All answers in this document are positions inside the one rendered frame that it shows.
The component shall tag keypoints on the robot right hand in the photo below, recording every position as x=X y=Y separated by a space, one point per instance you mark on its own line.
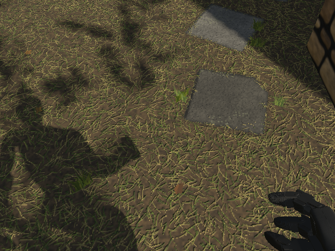
x=319 y=229

